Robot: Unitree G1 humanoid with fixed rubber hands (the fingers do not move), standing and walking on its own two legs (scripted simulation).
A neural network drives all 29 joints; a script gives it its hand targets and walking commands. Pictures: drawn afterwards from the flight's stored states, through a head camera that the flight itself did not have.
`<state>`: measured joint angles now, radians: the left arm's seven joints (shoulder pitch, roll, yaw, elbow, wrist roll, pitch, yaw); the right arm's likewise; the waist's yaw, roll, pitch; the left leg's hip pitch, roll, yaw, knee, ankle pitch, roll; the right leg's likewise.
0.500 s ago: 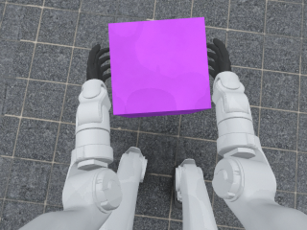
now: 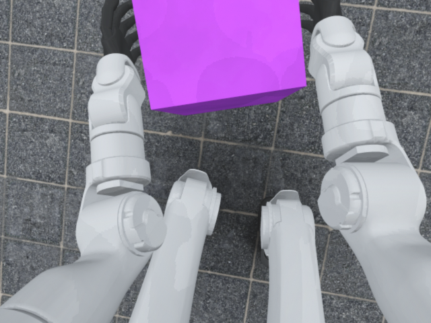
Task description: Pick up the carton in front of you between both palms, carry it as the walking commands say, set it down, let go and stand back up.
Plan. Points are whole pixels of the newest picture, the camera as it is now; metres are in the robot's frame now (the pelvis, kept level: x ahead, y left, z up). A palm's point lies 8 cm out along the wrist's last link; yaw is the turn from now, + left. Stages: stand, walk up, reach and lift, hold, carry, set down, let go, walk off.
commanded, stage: set down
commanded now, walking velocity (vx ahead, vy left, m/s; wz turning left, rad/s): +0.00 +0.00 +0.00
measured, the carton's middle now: (221, 47) +0.53 +0.09 -0.20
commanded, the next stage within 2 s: none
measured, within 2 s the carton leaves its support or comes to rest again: rests again in 0.98 s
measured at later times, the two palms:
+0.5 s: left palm (141, 62) +0.49 +0.24 -0.23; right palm (299, 29) +0.59 -0.04 -0.24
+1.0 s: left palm (144, 70) +0.48 +0.24 -0.25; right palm (297, 40) +0.58 -0.04 -0.27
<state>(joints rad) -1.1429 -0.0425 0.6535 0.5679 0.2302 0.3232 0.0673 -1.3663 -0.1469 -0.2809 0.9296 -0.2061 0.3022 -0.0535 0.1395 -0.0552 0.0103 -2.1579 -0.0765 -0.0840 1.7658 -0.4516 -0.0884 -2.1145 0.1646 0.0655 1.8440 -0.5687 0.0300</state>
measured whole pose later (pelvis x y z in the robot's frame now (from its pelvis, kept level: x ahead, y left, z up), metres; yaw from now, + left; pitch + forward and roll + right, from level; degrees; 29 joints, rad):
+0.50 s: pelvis +0.01 +0.00 -0.07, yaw +1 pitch +44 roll +4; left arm -1.29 0.03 0.62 0.67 0.09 0.27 0.10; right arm -1.61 -0.29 -0.03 1.11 -0.06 0.26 -0.08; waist 0.18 -0.02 0.26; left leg -2.26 -0.06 -0.04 2.03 -0.54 -0.09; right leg -2.23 0.19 0.07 2.12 -0.66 0.04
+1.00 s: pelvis +0.00 -0.01 -0.08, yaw +1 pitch +40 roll +5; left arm -1.34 0.09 0.63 0.83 0.12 0.23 0.03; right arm -1.64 -0.31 -0.01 1.21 -0.04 0.21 -0.07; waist 0.19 -0.03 0.34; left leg -2.24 -0.04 -0.04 2.08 -0.55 -0.10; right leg -2.22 0.16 0.04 2.18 -0.66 0.00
